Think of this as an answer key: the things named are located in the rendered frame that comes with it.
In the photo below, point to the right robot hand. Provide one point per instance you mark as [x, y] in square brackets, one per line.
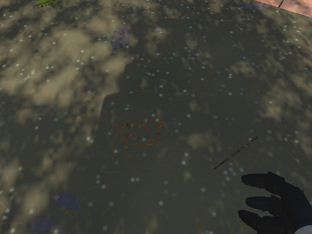
[291, 212]

